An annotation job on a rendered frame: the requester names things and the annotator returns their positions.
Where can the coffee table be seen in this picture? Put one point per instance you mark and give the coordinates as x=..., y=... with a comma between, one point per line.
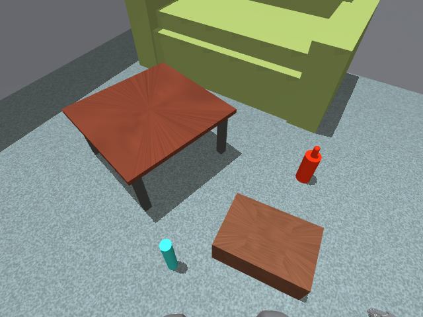
x=139, y=123

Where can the sofa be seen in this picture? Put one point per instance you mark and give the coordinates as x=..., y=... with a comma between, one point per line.
x=283, y=57

